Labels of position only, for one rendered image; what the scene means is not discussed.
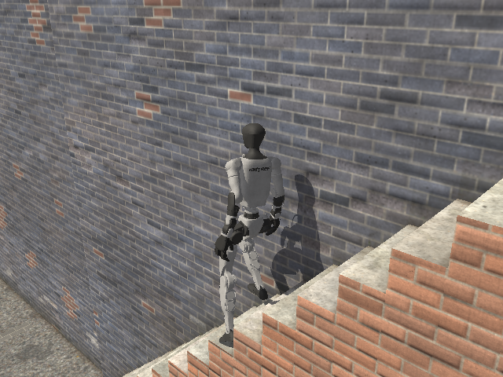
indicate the stairs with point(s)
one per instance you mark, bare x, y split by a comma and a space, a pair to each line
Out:
427, 302

